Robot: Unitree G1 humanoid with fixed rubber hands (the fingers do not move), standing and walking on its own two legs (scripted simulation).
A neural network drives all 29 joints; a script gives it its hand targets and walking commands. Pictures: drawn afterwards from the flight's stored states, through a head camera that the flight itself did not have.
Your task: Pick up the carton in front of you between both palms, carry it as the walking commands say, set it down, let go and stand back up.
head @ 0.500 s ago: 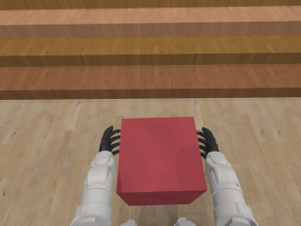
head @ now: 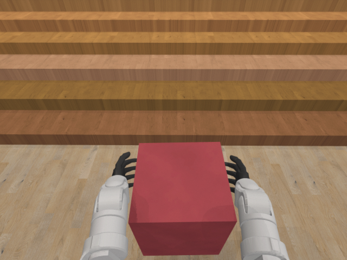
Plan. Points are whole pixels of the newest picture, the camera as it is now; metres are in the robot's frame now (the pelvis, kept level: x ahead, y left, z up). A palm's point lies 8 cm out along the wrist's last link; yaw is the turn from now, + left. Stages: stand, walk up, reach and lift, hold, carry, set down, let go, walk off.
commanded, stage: reach and lift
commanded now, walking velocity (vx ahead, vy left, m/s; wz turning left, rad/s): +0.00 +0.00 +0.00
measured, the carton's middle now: (180, 200) +0.29 +0.00 -0.05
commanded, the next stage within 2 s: hold in 0.78 s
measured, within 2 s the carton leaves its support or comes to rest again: neither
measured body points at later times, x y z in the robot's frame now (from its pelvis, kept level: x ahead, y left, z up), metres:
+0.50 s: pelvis +0.02 +0.00 +0.01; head -0.01 -0.01 +0.46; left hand +0.33 +0.15 +0.03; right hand +0.32 -0.15 +0.03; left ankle +0.02 +0.12 -0.74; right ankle +0.04 -0.13 -0.74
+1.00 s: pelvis +0.02 +0.00 +0.01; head -0.03 +0.00 +0.46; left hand +0.31 +0.15 +0.06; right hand +0.31 -0.15 +0.05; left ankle +0.02 +0.12 -0.74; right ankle +0.04 -0.13 -0.74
